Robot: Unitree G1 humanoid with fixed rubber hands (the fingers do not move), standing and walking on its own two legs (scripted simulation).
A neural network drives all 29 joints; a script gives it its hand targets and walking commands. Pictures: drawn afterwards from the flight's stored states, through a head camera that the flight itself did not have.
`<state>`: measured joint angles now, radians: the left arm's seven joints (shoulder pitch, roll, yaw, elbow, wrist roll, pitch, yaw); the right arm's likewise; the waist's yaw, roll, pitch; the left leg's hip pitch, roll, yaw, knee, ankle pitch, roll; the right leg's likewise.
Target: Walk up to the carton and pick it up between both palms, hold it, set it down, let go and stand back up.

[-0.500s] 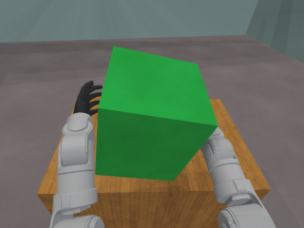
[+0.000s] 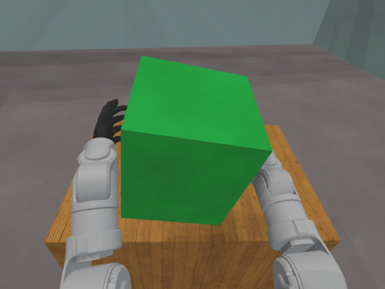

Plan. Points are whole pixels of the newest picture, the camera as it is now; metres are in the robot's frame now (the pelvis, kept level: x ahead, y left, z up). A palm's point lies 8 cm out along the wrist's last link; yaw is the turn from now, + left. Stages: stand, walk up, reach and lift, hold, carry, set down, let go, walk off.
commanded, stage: hold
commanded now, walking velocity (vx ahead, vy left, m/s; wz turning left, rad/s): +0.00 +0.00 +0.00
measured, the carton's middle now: (183, 147) +0.36 +0.00 +0.16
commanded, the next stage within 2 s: none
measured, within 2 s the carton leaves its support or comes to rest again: neither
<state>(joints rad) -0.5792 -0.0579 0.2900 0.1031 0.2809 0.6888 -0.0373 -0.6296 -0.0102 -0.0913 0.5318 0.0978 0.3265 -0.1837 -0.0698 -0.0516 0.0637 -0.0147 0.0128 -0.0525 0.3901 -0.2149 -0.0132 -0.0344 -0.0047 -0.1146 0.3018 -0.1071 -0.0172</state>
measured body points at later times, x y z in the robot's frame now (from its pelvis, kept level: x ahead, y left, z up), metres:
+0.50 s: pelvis +0.01 +0.00 +0.00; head -0.03 +0.03 +0.45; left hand +0.37 +0.16 +0.18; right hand +0.38 -0.14 +0.16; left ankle +0.01 +0.13 -0.75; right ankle +0.05 -0.11 -0.75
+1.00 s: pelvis +0.00 +0.01 +0.00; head -0.04 +0.03 +0.45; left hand +0.37 +0.16 +0.19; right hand +0.37 -0.15 +0.16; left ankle +0.01 +0.13 -0.75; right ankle +0.05 -0.11 -0.75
